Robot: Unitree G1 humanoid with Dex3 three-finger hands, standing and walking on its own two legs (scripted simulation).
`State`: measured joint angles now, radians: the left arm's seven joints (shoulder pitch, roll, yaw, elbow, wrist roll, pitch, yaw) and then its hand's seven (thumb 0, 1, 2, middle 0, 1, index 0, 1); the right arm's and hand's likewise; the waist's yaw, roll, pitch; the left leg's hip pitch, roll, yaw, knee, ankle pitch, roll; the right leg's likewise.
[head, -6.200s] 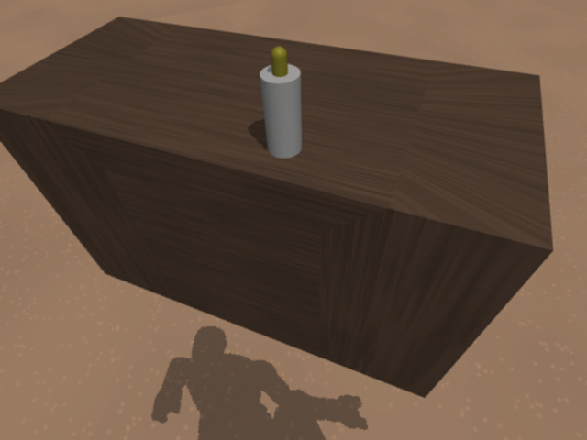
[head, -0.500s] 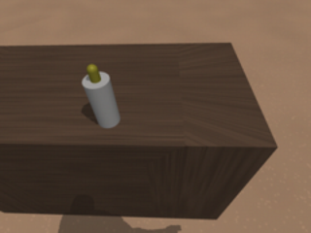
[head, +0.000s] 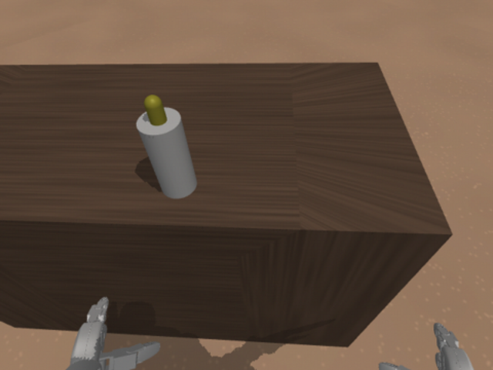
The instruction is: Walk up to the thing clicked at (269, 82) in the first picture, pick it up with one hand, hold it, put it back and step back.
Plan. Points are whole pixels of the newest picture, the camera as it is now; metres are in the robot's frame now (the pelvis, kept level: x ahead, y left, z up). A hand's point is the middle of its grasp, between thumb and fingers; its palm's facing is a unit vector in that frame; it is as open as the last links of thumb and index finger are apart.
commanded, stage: rise first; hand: left
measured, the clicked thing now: (167, 147) +0.44 +0.19 +0.12
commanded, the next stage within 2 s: go down in 1.60 s
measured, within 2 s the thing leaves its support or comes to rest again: neither
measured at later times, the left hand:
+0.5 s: hand (89, 312) +0.19 +0.25 +0.05, palm faces +0.31 -0.87 -0.38, open 17.5 cm
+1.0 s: hand (52, 301) +0.17 +0.25 +0.14, palm faces +0.37 -0.81 -0.45, open 17.6 cm
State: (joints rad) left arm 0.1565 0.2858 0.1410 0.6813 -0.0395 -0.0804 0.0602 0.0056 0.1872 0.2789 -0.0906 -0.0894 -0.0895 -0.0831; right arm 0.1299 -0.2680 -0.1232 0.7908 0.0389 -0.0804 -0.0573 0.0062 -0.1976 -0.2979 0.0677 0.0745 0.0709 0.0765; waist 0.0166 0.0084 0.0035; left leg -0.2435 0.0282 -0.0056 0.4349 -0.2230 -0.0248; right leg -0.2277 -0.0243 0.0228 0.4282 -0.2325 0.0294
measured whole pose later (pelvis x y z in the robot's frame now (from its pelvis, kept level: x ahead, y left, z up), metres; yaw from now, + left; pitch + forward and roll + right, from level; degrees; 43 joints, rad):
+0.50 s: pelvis +0.00 +0.00 +0.00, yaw +1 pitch -3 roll +0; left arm 0.44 0.31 0.23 -0.04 -0.05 -0.14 0.04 -0.01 -0.53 0.00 -0.05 -0.04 -0.05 -0.04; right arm 0.26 -0.24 -0.14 0.62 0.02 -0.09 -0.04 -0.01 0.49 -0.02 0.06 0.05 0.06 0.05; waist 0.05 0.05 0.04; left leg -0.12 0.03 -0.02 0.41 -0.23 -0.03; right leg -0.10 -0.03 0.01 0.41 -0.25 0.02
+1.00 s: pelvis -0.01 -0.01 +0.00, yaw +2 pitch -5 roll +0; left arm 0.46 0.35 0.33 -0.26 -0.05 -0.29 0.02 -0.01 -0.56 0.01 -0.05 -0.04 -0.04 -0.04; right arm 0.23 -0.23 -0.18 0.67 0.02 -0.13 -0.04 -0.01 0.51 -0.02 0.06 0.05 0.06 0.05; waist 0.06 0.06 0.06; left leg -0.11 0.02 -0.03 0.41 -0.21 -0.03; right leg -0.10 -0.03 -0.01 0.42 -0.24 0.02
